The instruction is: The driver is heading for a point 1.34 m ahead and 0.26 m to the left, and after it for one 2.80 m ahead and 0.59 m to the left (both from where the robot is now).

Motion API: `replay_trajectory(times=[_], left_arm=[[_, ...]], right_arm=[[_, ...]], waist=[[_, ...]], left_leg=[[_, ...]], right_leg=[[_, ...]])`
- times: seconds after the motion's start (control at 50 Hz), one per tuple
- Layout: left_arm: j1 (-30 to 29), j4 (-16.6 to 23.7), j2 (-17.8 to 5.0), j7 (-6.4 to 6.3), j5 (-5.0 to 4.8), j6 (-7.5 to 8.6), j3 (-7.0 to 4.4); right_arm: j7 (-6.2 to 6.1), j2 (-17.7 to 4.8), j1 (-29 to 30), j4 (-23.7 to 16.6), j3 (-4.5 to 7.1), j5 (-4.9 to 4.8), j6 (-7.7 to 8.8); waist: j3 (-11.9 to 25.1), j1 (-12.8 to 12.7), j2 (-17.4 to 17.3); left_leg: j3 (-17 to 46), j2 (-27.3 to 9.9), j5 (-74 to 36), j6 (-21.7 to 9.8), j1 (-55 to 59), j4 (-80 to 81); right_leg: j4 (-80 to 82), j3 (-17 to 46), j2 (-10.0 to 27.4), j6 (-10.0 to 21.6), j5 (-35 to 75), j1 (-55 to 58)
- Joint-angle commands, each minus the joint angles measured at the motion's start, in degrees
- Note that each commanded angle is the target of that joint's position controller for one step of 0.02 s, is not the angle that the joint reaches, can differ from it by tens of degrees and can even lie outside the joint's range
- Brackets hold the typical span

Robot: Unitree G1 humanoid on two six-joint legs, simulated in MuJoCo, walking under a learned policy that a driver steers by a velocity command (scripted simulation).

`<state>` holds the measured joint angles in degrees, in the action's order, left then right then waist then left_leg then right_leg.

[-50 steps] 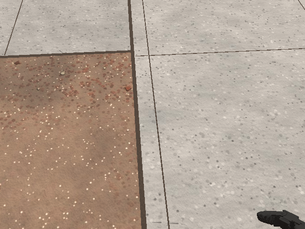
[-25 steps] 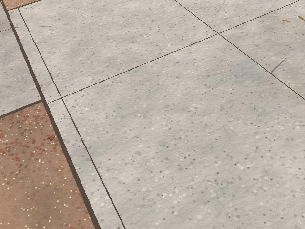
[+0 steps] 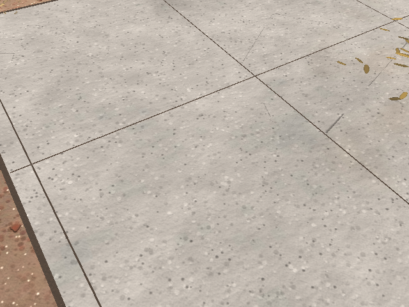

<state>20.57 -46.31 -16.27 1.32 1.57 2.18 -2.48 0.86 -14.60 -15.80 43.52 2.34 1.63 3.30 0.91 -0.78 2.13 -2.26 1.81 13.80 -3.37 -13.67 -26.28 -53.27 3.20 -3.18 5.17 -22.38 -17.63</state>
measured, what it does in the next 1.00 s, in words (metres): walks ahead: right foot, then left foot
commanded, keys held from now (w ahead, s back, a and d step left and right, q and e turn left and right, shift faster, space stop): w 1.00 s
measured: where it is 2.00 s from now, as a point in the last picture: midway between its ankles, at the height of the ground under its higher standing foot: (208, 179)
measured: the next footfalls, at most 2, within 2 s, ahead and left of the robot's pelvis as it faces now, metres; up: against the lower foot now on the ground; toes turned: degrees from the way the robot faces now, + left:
right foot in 0.36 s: +0.37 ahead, -0.10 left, +0.00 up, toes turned -3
left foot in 0.94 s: +0.68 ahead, +0.06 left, +0.00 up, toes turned +4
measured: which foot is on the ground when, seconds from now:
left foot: down 0.00-0.38, up 0.40-0.92, down 0.94-1.00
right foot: up 0.00-0.34, down 0.36-0.94, up 0.96-1.00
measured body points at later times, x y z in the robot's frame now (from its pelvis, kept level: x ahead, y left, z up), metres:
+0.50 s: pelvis +0.27 -0.04 -0.01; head +0.30 -0.06 +0.44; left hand +0.39 +0.22 -0.12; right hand +0.29 -0.30 -0.15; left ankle +0.14 +0.09 -0.65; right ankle +0.33 -0.10 -0.74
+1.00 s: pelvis +0.55 -0.01 -0.02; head +0.58 +0.00 +0.43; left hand +0.49 +0.24 -0.16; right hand +0.73 -0.25 -0.12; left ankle +0.64 +0.06 -0.74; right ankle +0.35 -0.10 -0.68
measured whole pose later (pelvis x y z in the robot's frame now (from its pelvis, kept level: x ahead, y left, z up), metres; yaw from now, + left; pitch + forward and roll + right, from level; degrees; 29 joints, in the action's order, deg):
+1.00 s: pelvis +0.55 -0.01 -0.02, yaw +0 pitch +0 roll -1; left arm 24.5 -59.3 -12.5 -0.4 0.5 3.8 -1.5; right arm 0.6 -12.9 -3.5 47.6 1.5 2.3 4.0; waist -3.7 -2.6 0.3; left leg -5.9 1.2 8.5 -5.9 -24.3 -32.5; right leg -49.2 -1.1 -3.0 4.3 -27.3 -4.6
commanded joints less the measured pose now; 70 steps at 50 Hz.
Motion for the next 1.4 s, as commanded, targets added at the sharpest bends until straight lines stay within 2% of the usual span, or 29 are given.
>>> replay_trajectory(times=[0.02,0.12,0.2,0.26,0.32,0.36,0.38,0.4,0.42,0.44,0.46,0.5,0.54,0.64,0.74,0.84,0.88,0.92,0.94,0.96,0.98,1.0,1.02,1.04,1.08,1.16,1.26,1.34,1.4], left_arm=[[-3.80,4.21,-4.77,1.08,0.70,0.82,-1.03],[-10.47,5.60,-2.90,1.55,1.08,0.14,-0.13],[-19.36,8.24,-0.87,1.84,0.45,0.18,1.18],[-21.87,8.89,-1.70,1.57,0.18,0.18,1.16],[-17.56,7.46,-3.37,0.65,0.44,0.43,0.42],[-2.76,2.36,-5.72,-0.43,1.05,1.28,-0.90],[6.53,0.69,-9.73,-1.20,2.30,1.65,-2.04],[7.14,0.52,-14.88,-1.32,2.46,1.38,-3.30],[3.59,0.76,-11.35,-0.95,-0.20,0.91,-2.85],[-1.81,1.02,-8.08,-0.91,-0.62,1.00,-1.99],[-4.25,0.89,-5.36,-0.68,-0.39,1.46,-1.31],[-5.49,-0.32,-3.17,-0.89,-0.60,2.24,-0.62],[-3.49,-1.76,-3.24,-0.79,-0.82,3.21,-0.63],[1.44,-5.09,-3.81,-0.81,-1.35,3.43,-0.82],[6.06,-7.99,-3.74,-1.01,-1.24,3.34,-0.54],[9.44,-10.85,-4.11,-1.86,-0.39,2.90,-0.41],[7.82,-11.26,-4.82,-2.24,-0.18,2.78,-0.55],[5.91,-11.50,-5.74,-2.30,-0.05,2.57,-0.76],[5.00,-11.18,-5.34,-2.24,-0.45,2.54,-0.53],[6.54,-8.95,-1.80,-1.92,-1.73,2.76,0.49],[11.82,-9.64,0.30,-1.56,-2.20,2.64,0.41],[5.77,-9.17,-4.44,-1.81,-0.85,2.34,-0.88],[2.14,-7.94,-3.74,-1.42,-0.83,2.72,-0.86],[0.56,-7.86,-2.43,-1.22,-0.84,2.70,-0.70],[1.81,-8.55,-0.54,-0.56,0.45,1.29,-0.42],[-3.60,-6.80,0.46,0.41,0.61,-0.03,-0.35],[-16.02,-2.79,1.04,0.62,-0.04,0.13,0.29],[-22.98,-0.48,0.96,0.38,-0.19,0.39,0.69],[-24.28,0.90,-0.35,0.16,-0.23,1.09,0.38]], right_arm=[[-0.21,-6.30,-4.13,-0.74,1.51,-0.40,0.93],[-0.03,-6.22,-8.79,3.06,1.35,-1.53,2.08],[-0.05,-6.27,-10.31,5.24,1.20,-1.29,2.00],[-0.28,-7.54,-11.37,6.79,1.42,-1.17,1.96],[-0.76,-8.68,-9.85,7.76,1.59,-0.98,1.67],[-0.97,-8.99,-9.18,8.17,1.57,-0.87,1.03],[-0.93,-6.74,-9.92,6.66,0.83,-1.02,0.95],[-0.50,-0.47,-17.22,5.70,-0.29,-2.44,0.78],[-0.91,-7.01,-12.86,6.49,1.21,-0.75,0.49],[-0.60,-7.06,-8.42,5.28,1.43,-0.92,0.73],[-0.34,-5.73,-6.15,5.00,0.95,-0.96,1.04],[0.23,-4.42,-7.04,5.96,0.67,0.14,-0.15],[0.82,-3.33,-6.98,6.46,0.49,0.43,-1.20],[1.32,-3.28,4.16,3.60,0.41,0.48,-1.95],[1.35,-1.91,13.75,0.98,-0.48,-0.01,-1.40],[1.10,-2.40,19.80,-1.26,-0.70,-0.09,-0.79],[0.80,-2.98,17.59,-0.89,-0.41,-0.14,-0.33],[-0.15,-4.70,6.40,2.76,0.65,-0.02,0.29],[-0.81,-6.58,-4.00,6.09,1.57,0.78,0.88],[-1.57,-12.24,-13.11,7.59,3.11,2.27,1.08],[-1.00,-14.44,-12.68,8.01,3.74,1.45,0.53],[-0.63,-10.98,-6.73,7.55,3.21,-0.70,0.14],[-0.42,-7.47,-1.25,6.70,2.29,-1.08,0.29],[-0.22,-4.78,1.19,6.72,1.60,-0.81,0.66],[-0.47,-2.27,1.14,8.32,0.77,-0.95,1.38],[-0.50,-4.48,-4.08,11.30,1.23,-1.28,2.69],[-0.51,-3.92,-8.59,13.24,0.76,-1.24,2.51],[-1.00,-4.16,-13.22,15.15,0.63,-0.93,2.27],[-1.65,-5.38,-13.26,15.60,0.97,-0.39,1.73]], waist=[[-5.20,1.28,-7.17],[-4.28,1.93,-6.62],[-5.64,3.52,-7.49],[-6.24,3.54,-7.46],[-4.23,0.54,-7.22],[4.23,-5.81,-5.19],[11.33,-8.71,0.32],[17.29,-4.22,14.43],[13.26,-4.50,5.38],[4.72,-2.24,2.55],[1.05,-1.19,0.23],[-0.85,1.74,1.79],[-0.70,2.42,1.47],[-5.24,0.83,0.45],[-6.27,-1.62,0.63],[-7.29,-2.82,1.06],[-6.30,-0.86,1.52],[-0.32,4.09,1.86],[5.23,8.40,0.42],[13.16,9.98,-7.22],[17.25,6.68,-15.65],[8.95,5.17,-6.44],[1.85,3.35,-4.98],[-1.31,1.85,-3.66],[-2.83,-0.72,-5.55],[-4.33,-0.97,-5.18],[-6.57,1.78,-5.39],[-7.04,4.13,-5.67],[-6.99,3.50,-5.83]], left_leg=[[21.49,-15.47,8.90,-6.18,12.36,18.72],[11.02,-12.49,-19.03,-7.65,14.04,18.49],[6.11,-10.48,-25.20,-6.88,11.73,18.56],[6.03,-12.58,-28.17,-6.38,12.72,18.15],[5.09,-14.17,-43.49,-4.94,16.73,10.99],[2.14,-11.16,-48.00,-3.11,13.68,-7.84],[0.26,-8.42,-29.05,-2.40,3.18,-24.80],[-0.42,2.62,14.49,-0.36,-15.98,-44.88],[6.70,0.44,14.23,-1.51,-20.81,-48.47],[6.50,-2.42,8.54,-1.87,-22.19,-47.05],[5.91,-4.38,5.04,-1.78,-20.54,-43.79],[5.11,-6.58,3.07,-0.71,-15.53,-39.14],[4.06,-6.76,2.01,0.21,-14.30,-37.49],[1.81,-8.89,-7.50,2.56,-24.17,-28.78],[-0.81,-7.21,-14.63,2.88,-24.15,-15.65],[-2.03,-4.97,-11.58,0.29,-23.88,-8.17],[-2.77,-3.10,-7.27,-1.65,-19.04,-5.76],[-4.14,0.63,-4.52,-4.09,-4.97,-2.49],[-1.69,-1.55,-6.89,-6.10,9.48,-0.39],[16.76,-16.69,-0.68,-10.36,26.39,0.53],[41.21,-27.18,-2.07,-16.86,34.06,7.88],[35.93,-23.41,2.79,-14.37,26.77,9.70],[27.62,-21.45,1.40,-12.73,17.84,12.04],[22.10,-18.59,-2.51,-10.88,12.10,14.30],[14.57,-14.74,-8.87,-8.46,5.61,16.64],[9.40,-13.21,-15.22,-8.96,5.07,19.44],[4.99,-10.68,-21.24,-7.51,7.71,20.12],[5.75,-12.02,-25.88,-7.67,13.35,18.19],[8.23,-14.24,-31.90,-8.09,18.71,14.13]], right_leg=[[-5.97,0.01,5.88,-0.62,5.97,-21.40],[-3.00,-4.32,7.18,-4.08,12.58,-24.50],[11.16,-7.00,6.33,-4.54,18.92,-19.86],[18.06,-7.64,5.09,-2.79,20.32,-14.58],[21.22,-7.82,2.72,0.10,16.22,-7.45],[25.39,-8.14,0.71,2.86,15.46,10.86],[26.49,4.43,12.51,5.43,7.17,24.70],[33.47,33.76,28.01,12.60,1.73,36.41],[37.27,36.75,25.39,11.58,-0.16,31.65],[37.89,26.43,23.28,10.06,2.19,23.76],[39.73,20.18,20.62,8.89,9.62,17.41],[42.16,11.73,16.18,6.40,17.15,10.51],[43.85,8.68,15.22,6.76,22.18,9.08],[48.18,3.98,13.40,6.63,22.82,11.44],[47.11,0.32,12.29,5.25,31.20,15.66],[43.58,0.12,14.98,5.87,39.96,24.27],[39.44,-0.78,15.62,5.16,50.40,25.97],[26.55,-2.41,14.38,3.60,63.48,25.29],[14.60,-4.12,12.27,2.49,56.73,18.24],[-4.75,-7.08,7.35,0.73,33.33,2.47],[-20.23,-4.01,-2.78,-0.38,-9.02,-13.38],[-22.17,1.59,1.70,0.62,-4.11,-17.85],[-19.42,0.84,4.01,0.74,1.35,-17.91],[-16.14,0.23,5.98,0.60,4.39,-15.94],[-11.99,-0.52,7.66,-0.80,6.50,-10.91],[-6.95,-3.00,9.00,-2.98,11.43,-14.95],[8.29,-5.97,8.85,-4.45,21.05,-18.15],[16.52,-7.20,6.98,-3.76,23.07,-17.26],[19.82,-5.99,6.09,-2.64,18.61,-17.03]])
